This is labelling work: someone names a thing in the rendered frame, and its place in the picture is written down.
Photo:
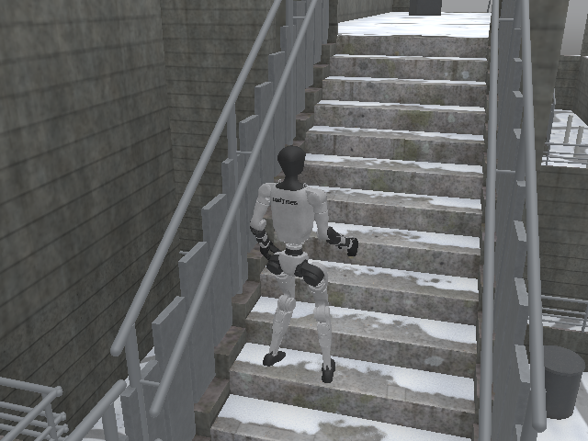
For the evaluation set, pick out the robot left hand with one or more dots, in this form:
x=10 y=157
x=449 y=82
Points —
x=271 y=247

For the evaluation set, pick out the left robot upper arm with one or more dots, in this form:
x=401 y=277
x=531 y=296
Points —
x=261 y=205

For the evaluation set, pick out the right robot upper arm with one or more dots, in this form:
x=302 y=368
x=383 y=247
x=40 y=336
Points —
x=318 y=199

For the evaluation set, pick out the right robot foot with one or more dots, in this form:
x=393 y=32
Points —
x=327 y=375

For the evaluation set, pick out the right robot forearm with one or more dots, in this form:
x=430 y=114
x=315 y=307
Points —
x=343 y=242

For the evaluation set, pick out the robot right hand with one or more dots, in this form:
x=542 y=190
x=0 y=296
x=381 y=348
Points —
x=353 y=250

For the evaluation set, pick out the left robot forearm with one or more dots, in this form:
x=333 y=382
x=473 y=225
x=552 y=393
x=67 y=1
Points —
x=261 y=237

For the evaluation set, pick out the robot right thigh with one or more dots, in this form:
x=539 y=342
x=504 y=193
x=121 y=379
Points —
x=315 y=274

